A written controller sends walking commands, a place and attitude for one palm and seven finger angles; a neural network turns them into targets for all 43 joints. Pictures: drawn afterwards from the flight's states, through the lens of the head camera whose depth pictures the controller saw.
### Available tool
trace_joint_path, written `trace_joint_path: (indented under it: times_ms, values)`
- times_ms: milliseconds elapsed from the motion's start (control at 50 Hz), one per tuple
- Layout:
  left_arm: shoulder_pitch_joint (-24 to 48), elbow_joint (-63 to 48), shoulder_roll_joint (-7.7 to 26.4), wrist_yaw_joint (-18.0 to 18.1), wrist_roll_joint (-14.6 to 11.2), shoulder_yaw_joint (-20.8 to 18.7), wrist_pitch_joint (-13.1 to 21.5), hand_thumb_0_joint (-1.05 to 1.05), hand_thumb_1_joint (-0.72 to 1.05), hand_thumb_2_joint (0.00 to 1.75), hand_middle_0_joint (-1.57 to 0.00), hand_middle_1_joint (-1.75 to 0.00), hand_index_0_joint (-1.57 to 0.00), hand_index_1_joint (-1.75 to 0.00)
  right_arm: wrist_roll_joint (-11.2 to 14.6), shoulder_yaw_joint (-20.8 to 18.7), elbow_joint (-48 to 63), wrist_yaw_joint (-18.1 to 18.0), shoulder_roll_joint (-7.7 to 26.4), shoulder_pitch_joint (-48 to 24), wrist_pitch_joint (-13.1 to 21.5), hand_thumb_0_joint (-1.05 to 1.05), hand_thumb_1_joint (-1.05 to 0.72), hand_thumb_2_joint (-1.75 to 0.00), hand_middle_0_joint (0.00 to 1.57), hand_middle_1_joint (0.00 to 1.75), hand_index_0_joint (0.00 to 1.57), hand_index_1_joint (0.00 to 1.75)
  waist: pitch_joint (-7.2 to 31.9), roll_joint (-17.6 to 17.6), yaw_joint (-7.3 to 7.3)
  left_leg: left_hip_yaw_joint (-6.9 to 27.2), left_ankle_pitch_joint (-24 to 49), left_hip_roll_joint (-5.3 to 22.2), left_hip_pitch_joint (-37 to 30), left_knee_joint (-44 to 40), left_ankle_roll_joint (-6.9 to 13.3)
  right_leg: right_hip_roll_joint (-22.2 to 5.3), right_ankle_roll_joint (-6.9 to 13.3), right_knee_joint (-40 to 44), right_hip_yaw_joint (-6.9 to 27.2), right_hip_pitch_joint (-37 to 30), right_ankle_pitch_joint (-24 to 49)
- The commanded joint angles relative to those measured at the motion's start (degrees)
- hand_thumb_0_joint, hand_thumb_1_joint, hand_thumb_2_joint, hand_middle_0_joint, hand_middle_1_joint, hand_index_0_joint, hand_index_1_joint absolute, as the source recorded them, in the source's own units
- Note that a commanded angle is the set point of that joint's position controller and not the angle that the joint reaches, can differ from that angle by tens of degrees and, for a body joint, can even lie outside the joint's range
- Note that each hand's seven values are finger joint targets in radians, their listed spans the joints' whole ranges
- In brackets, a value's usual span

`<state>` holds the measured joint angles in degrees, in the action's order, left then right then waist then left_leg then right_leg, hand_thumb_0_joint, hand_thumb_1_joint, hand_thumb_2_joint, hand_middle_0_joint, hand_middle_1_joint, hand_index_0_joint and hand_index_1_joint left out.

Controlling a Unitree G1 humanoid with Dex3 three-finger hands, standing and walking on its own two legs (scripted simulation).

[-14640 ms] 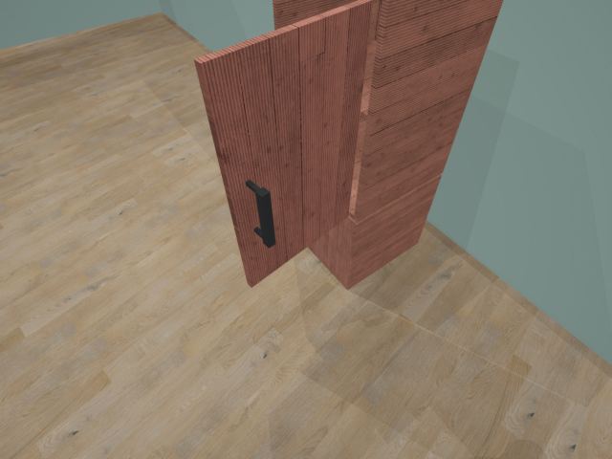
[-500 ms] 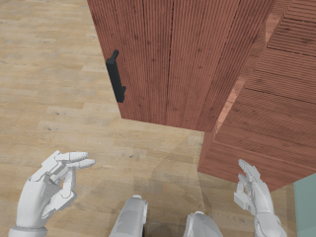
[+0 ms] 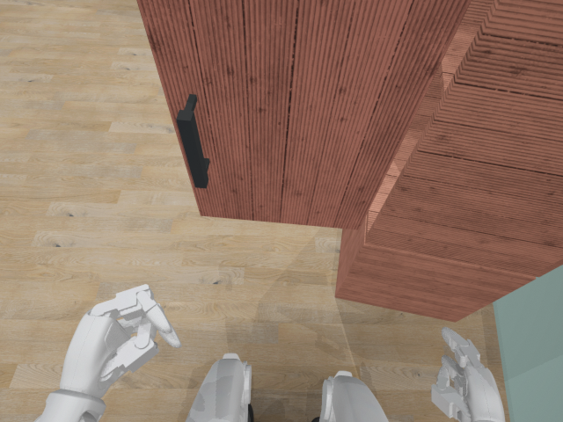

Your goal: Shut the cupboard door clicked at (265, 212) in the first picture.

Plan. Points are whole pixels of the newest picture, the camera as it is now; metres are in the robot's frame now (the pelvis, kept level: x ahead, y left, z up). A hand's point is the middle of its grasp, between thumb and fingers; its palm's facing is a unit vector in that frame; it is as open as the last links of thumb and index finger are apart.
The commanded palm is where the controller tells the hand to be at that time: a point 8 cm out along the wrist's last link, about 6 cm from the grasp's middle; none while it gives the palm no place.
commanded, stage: raise the hand and make a fist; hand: left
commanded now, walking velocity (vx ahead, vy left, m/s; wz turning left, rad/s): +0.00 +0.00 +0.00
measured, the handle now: (197, 144) +0.51 +0.18 +0.05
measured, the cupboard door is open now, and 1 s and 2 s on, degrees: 97 97 97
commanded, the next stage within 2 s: bring the fist close to the handle in 0.82 s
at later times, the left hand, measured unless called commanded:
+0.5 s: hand (124, 315) +0.23 +0.20 +0.06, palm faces -0.02 -1.00 -0.04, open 3.1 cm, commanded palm +0.21 +0.25 +0.05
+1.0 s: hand (156, 324) +0.23 +0.17 +0.05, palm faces -0.05 -1.00 -0.03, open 3.1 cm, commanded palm +0.23 +0.23 +0.05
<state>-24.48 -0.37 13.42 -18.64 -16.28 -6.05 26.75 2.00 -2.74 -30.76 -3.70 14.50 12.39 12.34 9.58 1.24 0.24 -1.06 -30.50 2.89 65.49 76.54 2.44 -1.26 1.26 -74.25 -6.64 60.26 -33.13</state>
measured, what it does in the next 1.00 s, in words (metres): stands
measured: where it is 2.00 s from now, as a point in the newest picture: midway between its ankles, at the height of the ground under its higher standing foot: outside the picture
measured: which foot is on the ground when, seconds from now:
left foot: down 0.00-1.00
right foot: down 0.00-1.00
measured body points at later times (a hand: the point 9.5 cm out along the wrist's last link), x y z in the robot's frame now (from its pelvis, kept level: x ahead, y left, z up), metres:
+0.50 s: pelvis +0.01 +0.01 +0.01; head +0.09 +0.03 +0.45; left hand +0.23 +0.26 +0.07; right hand +0.21 -0.22 -0.06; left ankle +0.06 +0.09 -0.61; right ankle +0.03 -0.12 -0.61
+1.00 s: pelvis +0.01 -0.01 +0.01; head +0.09 +0.00 +0.45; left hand +0.23 +0.22 +0.05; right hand +0.21 -0.25 -0.07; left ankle +0.06 +0.09 -0.61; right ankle +0.03 -0.12 -0.61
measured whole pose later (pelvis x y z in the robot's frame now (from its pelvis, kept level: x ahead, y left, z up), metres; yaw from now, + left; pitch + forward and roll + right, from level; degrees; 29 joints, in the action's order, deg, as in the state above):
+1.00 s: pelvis +0.01 -0.01 +0.01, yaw +1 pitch +19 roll -3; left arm -22.6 -0.7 14.1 -16.8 -16.4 -7.1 23.6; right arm 1.7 -0.4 -27.9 -2.8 13.3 12.8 8.6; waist 11.0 2.2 -0.4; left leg 0.0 -31.2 3.1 63.7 75.5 1.2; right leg -0.6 2.2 -73.2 -7.4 58.4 -34.2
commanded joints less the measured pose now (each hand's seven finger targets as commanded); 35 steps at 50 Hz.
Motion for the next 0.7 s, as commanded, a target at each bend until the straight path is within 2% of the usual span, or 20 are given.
trace_joint_path:
  times_ms: [0,40,80,120,160,180,220,240,280,320,340,400,460,480,520,540,560,600,640,680]
  values:
    - [-1.3,-19.9,7.2,4.9,-1.5,-7.8,4.2,0.0,0.9,0.9,-1.21,-1.4,-1.21,-1.4,-0.2,-1.8,10.6,0.4,6.1,-2.9,2.3,0.0,-0.9,-0.9,0.2,0.3,0.2,0.3,18.1,7.2,-3.17,7.3,9.2,-1.7,-21.4,-17.4,-1.8,2.5,1.3,9.7,2.2,-7.2,8.1]
    - [-2.9,-18.2,6.3,6.7,-0.7,-7.3,3.1,0.0,0.9,0.9,-1.24,-1.44,-1.24,-1.44,-0.4,-1.8,10.4,0.8,5.9,-2.7,1.3,0.0,-0.9,-0.9,0.2,0.3,0.2,0.3,16.3,6.8,-2.72,8.0,10.3,-1.3,-22.0,-18.0,-2.2,3.0,1.4,9.7,1.5,-6.6,8.9]
    - [-2.9,-16.1,3.7,6.9,0.4,-3.9,2.0,0.0,0.9,0.9,-1.28,-1.48,-1.28,-1.48,-0.5,-1.5,10.7,1.3,6.0,-2.6,0.5,0.0,-0.9,-0.9,0.2,0.3,0.2,0.3,13.1,5.7,-1.05,8.2,8.3,-1.2,-20.7,-18.1,-2.4,2.8,1.0,10.1,1.1,-5.1,8.0]
    - [-1.9,-12.2,2.4,5.9,1.6,-1.3,0.3,0.0,0.9,0.9,-1.3,-1.5,-1.3,-1.5,-0.5,-1.3,10.9,1.4,6.6,-2.3,-0.2,0.0,-0.9,-0.9,0.2,0.3,0.2,0.3,9.4,2.9,0.74,8.5,4.4,-1.1,-18.0,-18.2,-2.1,2.9,0.7,11.0,0.9,-3.9,6.4]
    - [0.6,-8.7,2.9,4.1,2.1,-0.6,-1.1,0.0,0.9,0.9,-1.3,-1.5,-1.3,-1.5,-0.3,-0.9,11.2,1.2,7.2,-1.8,-0.5,0.0,-0.9,-0.9,0.2,0.3,0.2,0.3,7.1,0.5,1.7,8.6,1.6,-1.4,-15.5,-17.9,-1.9,3.0,0.7,11.8,1.2,-3.5,4.9]
    - [1.4,-8.1,3.5,3.4,2.1,-1.0,-1.4,0.0,0.9,0.9,-1.3,-1.5,-1.3,-1.5,-0.2,-0.8,11.5,1.1,7.5,-1.8,-0.4,0.0,-0.9,-0.9,0.2,0.3,0.2,0.3,6.5,0.0,1.64,8.6,0.2,-1.5,-14.8,-17.9,-1.8,3.0,0.7,12.2,1.4,-3.6,3.9]
    - [4.6,-9.9,5.5,2.3,1.3,-3.0,-0.6,0.0,0.9,0.9,-1.3,-1.5,-1.3,-1.5,-0.3,-0.7,11.8,0.7,7.7,-1.4,-0.1,0.0,-0.9,-0.9,0.2,0.3,0.2,0.3,8.8,-0.1,1.37,8.4,0.9,-1.7,-15.2,-17.1,-1.7,3.0,0.8,12.0,1.8,-4.3,4.3]
    - [6.0,-11.7,7.5,2.2,1.0,-4.7,0.0,0.0,0.9,0.9,-1.3,-1.5,-1.3,-1.5,-0.5,-0.5,11.9,0.5,7.8,-1.4,0.0,0.0,-0.9,-0.9,0.2,0.3,0.2,0.3,10.2,2.5,0.3,8.3,2.8,-1.8,-16.0,-16.7,-1.9,3.1,1.2,11.2,2.1,-4.8,5.4]
    - [7.3,-16.1,8.5,2.3,-0.1,-6.4,2.0,0.0,0.9,0.9,-1.3,-1.5,-1.3,-1.5,-0.7,-0.4,11.9,0.7,7.2,-1.4,0.5,0.0,-0.9,-0.9,0.2,0.3,0.2,0.3,15.1,6.0,-0.76,8.4,7.2,-1.8,-20.2,-16.4,-2.5,2.9,1.5,10.0,2.1,-4.9,7.6]
    - [5.9,-18.2,8.2,2.9,-1.0,-7.1,3.6,0.0,0.9,0.9,-1.3,-1.5,-1.3,-1.5,-0.9,-0.3,11.6,0.9,6.8,-1.5,0.9,0.0,-0.9,-0.9,0.2,0.3,0.2,0.3,16.9,7.7,-1.59,8.5,9.9,-1.7,-22.4,-16.3,-2.9,3.0,1.6,9.6,2.0,-4.9,8.8]
    - [5.1,-18.2,9.3,3.4,-1.0,-8.3,3.7,0.0,0.9,0.9,-1.3,-1.5,-1.3,-1.5,-1.0,-0.4,11.3,1.0,6.9,-1.4,1.0,0.0,-0.9,-0.9,0.2,0.3,0.2,0.3,17.7,8.2,-2.09,9.0,11.5,-1.5,-22.8,-16.3,-3.2,3.2,1.8,9.0,1.9,-4.9,9.5]
    - [2.7,-15.1,6.5,3.2,-1.0,-6.1,2.6,0.0,0.9,0.9,-1.3,-1.5,-1.3,-1.5,-0.8,-0.5,10.9,1.6,6.7,-1.6,0.5,0.0,-0.9,-0.9,0.2,0.3,0.2,0.3,15.8,7.0,-1.11,8.1,12.0,-1.6,-21.3,-16.0,-2.9,3.1,1.4,9.8,1.7,-5.5,10.1]
    - [0.1,-9.6,4.8,1.8,-0.4,-4.2,-1.0,0.0,0.9,0.9,-1.3,-1.5,-1.3,-1.5,-0.2,-0.8,11.1,1.7,7.1,-1.4,-0.2,0.0,-0.9,-0.9,0.2,0.3,0.2,0.3,13.5,3.1,-0.37,7.5,10.9,-1.7,-17.7,-15.8,-2.4,3.1,1.1,10.8,1.7,-6.7,10.2]
    - [0.1,-8.8,4.9,1.4,-0.5,-4.3,-2.0,0.0,0.9,0.9,-1.3,-1.5,-1.3,-1.5,0.0,-1.0,11.2,1.7,7.3,-1.4,-0.4,0.0,-0.9,-0.9,0.2,0.3,0.2,0.3,13.3,1.3,-0.19,7.1,10.3,-1.9,-16.5,-15.5,-2.1,3.1,0.9,11.4,2.0,-7.5,10.1]
    - [1.1,-9.2,5.5,1.0,-0.8,-4.6,-2.8,0.0,0.9,0.9,-1.3,-1.5,-1.3,-1.5,0.3,-1.2,11.6,1.3,7.5,-1.4,-0.5,0.0,-0.9,-0.9,0.2,0.3,0.2,0.3,12.9,0.7,-0.05,6.4,9.4,-2.1,-15.6,-15.1,-1.7,2.9,0.8,12.1,2.6,-8.1,9.5]
    - [2.3,-10.1,6.9,0.9,-1.0,-5.7,-2.6,0.0,0.9,0.9,-1.3,-1.5,-1.3,-1.5,0.2,-1.1,11.7,1.1,7.5,-1.4,-0.3,0.0,-0.9,-0.9,0.2,0.3,0.2,0.3,13.5,1.2,-0.42,6.3,10.2,-2.2,-15.3,-14.6,-1.7,3.0,1.0,11.8,2.9,-8.6,10.0]
    - [2.8,-11.6,6.9,1.2,-1.5,-6.1,-1.9,0.0,0.9,0.9,-1.3,-1.5,-1.3,-1.5,0.2,-1.1,11.7,1.0,7.4,-1.3,-0.2,0.0,-0.9,-0.9,0.2,0.3,0.2,0.3,14.4,0.9,-0.59,6.1,10.9,-2.2,-15.9,-14.4,-1.7,2.9,1.0,11.7,3.0,-9.3,10.4]
    - [4.0,-15.1,8.0,2.3,-1.8,-7.3,0.7,0.0,0.9,0.9,-1.3,-1.5,-1.3,-1.5,-0.1,-1.2,11.5,0.8,6.9,-1.1,0.2,0.0,-0.9,-0.9,0.2,0.3,0.2,0.3,16.7,1.6,-0.98,5.8,13.6,-2.2,-17.0,-13.4,-1.6,2.8,1.1,10.8,3.3,-9.8,12.4]
    - [4.2,-16.5,9.1,3.5,-1.8,-8.5,2.9,0.0,0.9,0.9,-1.3,-1.5,-1.3,-1.5,-0.4,-1.1,10.9,0.8,6.5,-1.0,0.5,0.0,-0.9,-0.9,0.2,0.3,0.2,0.3,17.0,3.8,-1.67,5.8,14.5,-2.2,-17.2,-13.0,-1.9,3.0,1.4,10.0,3.5,-9.3,12.7]
    - [3.5,-15.8,7.5,4.1,-1.5,-7.1,4.5,0.0,0.9,0.9,-1.3,-1.5,-1.3,-1.5,-0.6,-1.0,10.3,1.1,6.2,-1.0,0.5,0.0,-0.9,-0.9,0.2,0.3,0.2,0.3,16.7,4.5,-1.16,5.5,14.9,-2.1,-17.8,-12.8,-2.0,2.8,1.3,9.7,3.4,-8.1,12.8]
